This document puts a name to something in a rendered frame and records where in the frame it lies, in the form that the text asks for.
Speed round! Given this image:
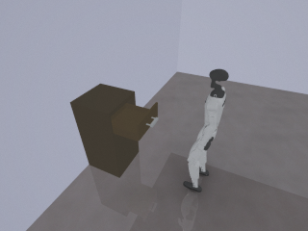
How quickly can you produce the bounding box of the left robot forearm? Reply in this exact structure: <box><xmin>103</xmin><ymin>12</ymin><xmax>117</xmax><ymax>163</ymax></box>
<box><xmin>195</xmin><ymin>126</ymin><xmax>214</xmax><ymax>153</ymax></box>

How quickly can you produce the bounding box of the robot head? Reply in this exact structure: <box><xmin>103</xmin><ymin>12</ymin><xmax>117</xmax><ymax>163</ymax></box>
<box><xmin>209</xmin><ymin>68</ymin><xmax>229</xmax><ymax>98</ymax></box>

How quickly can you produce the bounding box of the cabinet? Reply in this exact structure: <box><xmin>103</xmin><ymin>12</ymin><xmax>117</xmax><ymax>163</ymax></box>
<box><xmin>70</xmin><ymin>84</ymin><xmax>139</xmax><ymax>178</ymax></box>

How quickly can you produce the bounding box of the drawer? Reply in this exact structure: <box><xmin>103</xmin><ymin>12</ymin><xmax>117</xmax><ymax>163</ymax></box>
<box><xmin>111</xmin><ymin>102</ymin><xmax>158</xmax><ymax>141</ymax></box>

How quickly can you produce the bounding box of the left robot upper arm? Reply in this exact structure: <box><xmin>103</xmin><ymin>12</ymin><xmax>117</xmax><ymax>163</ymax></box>
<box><xmin>205</xmin><ymin>98</ymin><xmax>218</xmax><ymax>133</ymax></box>

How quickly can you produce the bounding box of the left robot shin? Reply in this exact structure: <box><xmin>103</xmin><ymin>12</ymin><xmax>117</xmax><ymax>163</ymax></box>
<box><xmin>188</xmin><ymin>163</ymin><xmax>200</xmax><ymax>188</ymax></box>

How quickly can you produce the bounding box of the handle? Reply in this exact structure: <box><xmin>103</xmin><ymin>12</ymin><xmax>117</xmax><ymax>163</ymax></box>
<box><xmin>146</xmin><ymin>117</ymin><xmax>159</xmax><ymax>128</ymax></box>

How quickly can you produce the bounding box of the left robot hand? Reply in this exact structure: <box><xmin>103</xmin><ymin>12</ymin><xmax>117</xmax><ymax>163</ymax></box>
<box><xmin>187</xmin><ymin>149</ymin><xmax>201</xmax><ymax>166</ymax></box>

